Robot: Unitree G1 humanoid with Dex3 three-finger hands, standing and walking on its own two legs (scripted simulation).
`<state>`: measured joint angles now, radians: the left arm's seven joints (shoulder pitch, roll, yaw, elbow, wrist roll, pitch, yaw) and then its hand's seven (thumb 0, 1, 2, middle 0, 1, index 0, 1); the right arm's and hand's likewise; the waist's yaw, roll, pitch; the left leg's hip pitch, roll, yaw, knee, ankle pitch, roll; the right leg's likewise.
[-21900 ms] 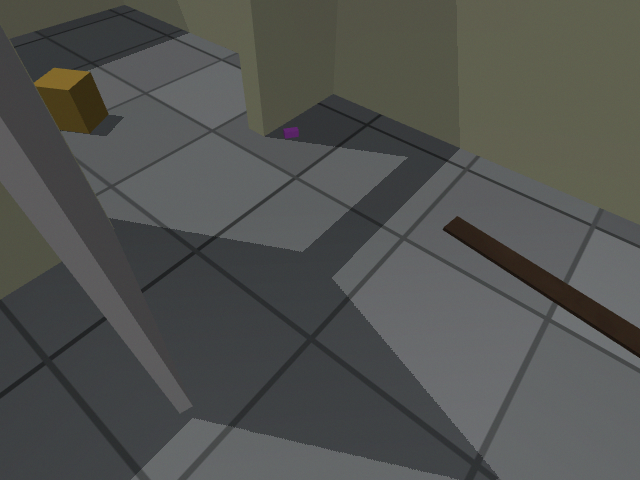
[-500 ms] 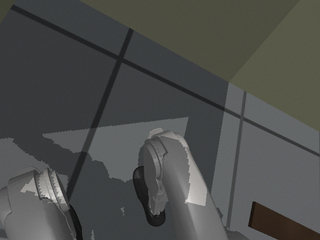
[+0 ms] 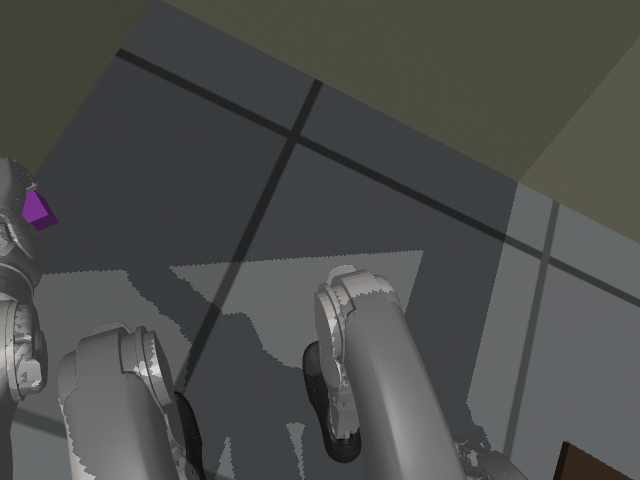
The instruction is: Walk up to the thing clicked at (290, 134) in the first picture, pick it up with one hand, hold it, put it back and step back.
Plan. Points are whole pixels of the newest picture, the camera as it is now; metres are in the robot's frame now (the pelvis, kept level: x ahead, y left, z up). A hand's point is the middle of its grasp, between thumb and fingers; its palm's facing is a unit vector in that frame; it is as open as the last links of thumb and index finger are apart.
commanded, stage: lift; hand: left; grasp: from above
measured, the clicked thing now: (14, 219) +0.48 +0.29 -0.19
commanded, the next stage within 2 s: hold in 1.72 s
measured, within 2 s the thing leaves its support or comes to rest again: neither
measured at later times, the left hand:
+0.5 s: hand out of the picture +0.42 +0.29 -0.05, palm faces -0.38 -0.17 -0.91, open 6.8 cm
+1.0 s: hand out of the picture +0.36 +0.27 +0.15, palm faces -0.37 -0.21 -0.90, open 6.7 cm
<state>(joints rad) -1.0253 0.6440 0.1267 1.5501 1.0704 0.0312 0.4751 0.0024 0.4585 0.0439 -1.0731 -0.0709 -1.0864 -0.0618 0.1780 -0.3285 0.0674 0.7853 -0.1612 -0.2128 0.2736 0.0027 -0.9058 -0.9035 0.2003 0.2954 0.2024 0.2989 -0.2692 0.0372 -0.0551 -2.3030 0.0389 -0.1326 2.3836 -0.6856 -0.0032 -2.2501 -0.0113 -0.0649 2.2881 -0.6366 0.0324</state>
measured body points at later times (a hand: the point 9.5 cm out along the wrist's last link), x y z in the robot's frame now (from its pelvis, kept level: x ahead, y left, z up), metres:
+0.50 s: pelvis +0.00 +0.00 +0.07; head +0.18 +0.04 +0.48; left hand +0.44 +0.29 +0.00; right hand +0.08 -0.27 -0.06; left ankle +0.08 +0.13 -0.30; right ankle +0.11 -0.13 -0.30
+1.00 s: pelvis +0.01 +0.00 +0.24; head +0.13 +0.02 +0.68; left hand +0.38 +0.28 +0.20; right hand +0.15 -0.25 +0.12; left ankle +0.07 +0.13 -0.30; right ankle +0.11 -0.13 -0.30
